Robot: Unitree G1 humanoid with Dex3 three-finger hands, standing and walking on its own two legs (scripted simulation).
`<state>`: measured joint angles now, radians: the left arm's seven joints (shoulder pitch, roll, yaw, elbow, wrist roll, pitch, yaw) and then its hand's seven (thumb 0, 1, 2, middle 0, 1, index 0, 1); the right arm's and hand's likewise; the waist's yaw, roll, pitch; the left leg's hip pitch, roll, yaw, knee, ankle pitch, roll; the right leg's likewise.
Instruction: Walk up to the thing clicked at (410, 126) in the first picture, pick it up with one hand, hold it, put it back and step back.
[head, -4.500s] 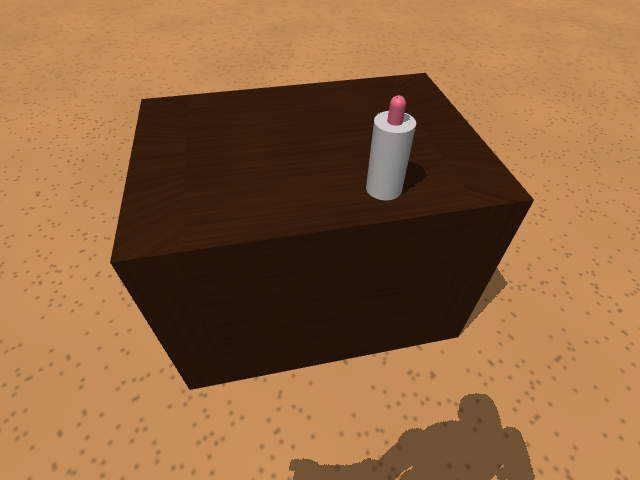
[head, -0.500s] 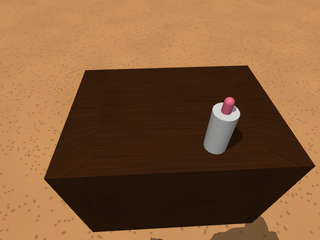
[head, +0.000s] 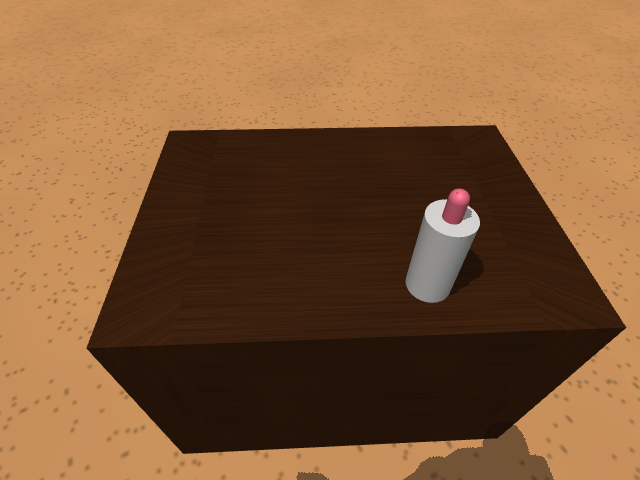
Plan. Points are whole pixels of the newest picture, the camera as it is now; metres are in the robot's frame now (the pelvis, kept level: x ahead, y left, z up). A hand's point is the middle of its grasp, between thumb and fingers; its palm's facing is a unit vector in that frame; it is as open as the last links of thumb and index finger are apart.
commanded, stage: stand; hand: right
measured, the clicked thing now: (442, 243) +0.49 -0.20 -0.02
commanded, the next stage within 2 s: rise first in 1.86 s
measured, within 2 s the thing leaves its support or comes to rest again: neither
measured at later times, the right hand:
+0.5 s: hand out of the picture +0.07 -0.26 -0.16, palm faces -0.02 +0.94 -0.34, open 7.4 cm
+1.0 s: hand out of the picture +0.09 -0.25 -0.16, palm faces -0.04 +0.94 -0.34, open 7.4 cm
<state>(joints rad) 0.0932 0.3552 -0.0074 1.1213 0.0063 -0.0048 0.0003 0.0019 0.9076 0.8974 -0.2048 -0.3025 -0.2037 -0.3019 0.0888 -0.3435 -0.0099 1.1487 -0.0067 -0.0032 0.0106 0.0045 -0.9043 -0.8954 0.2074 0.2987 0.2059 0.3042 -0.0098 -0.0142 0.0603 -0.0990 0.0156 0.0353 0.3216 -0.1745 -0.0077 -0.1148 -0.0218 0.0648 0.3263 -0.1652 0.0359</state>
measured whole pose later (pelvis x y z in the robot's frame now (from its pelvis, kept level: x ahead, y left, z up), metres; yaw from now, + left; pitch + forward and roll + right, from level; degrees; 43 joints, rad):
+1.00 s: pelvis +0.01 +0.00 +0.00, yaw +1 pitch -2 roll +0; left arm 0.12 0.36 -0.01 1.11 0.01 -0.01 0.00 0.00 0.91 0.90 -0.20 -0.30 -0.20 -0.30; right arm 0.10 -0.35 0.00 1.13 -0.01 -0.01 0.01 0.00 -0.90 -0.90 0.21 0.30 0.21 0.30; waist 0.00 -0.01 0.05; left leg -0.11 0.01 0.02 0.32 -0.19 -0.01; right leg -0.11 -0.03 0.05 0.33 -0.18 0.04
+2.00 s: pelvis +0.01 +0.00 +0.00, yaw +1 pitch -2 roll +0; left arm 0.14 0.36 0.00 1.09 -0.01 -0.01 0.00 0.00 0.90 0.89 -0.20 -0.29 -0.19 -0.29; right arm 0.13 -0.34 -0.01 1.11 0.01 0.00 0.00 0.00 -0.90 -0.89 0.20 0.29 0.20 0.30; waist 0.00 -0.01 0.05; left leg -0.12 0.01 0.01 0.34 -0.19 -0.01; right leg -0.13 -0.03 0.04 0.34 -0.19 0.03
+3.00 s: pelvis +0.02 +0.00 -0.01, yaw +2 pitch -1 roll +0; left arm 0.23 0.24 0.12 0.64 -0.02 -0.07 0.08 -0.01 -0.52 0.05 -0.07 -0.07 -0.07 -0.06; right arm 0.39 -0.27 -0.16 0.17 0.04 -0.08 -0.05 -0.01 0.52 -0.05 0.06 0.06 0.06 0.06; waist -0.03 -0.04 0.02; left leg -0.16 0.02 -0.01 0.45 -0.26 -0.01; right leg -0.15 -0.02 0.02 0.43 -0.25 0.03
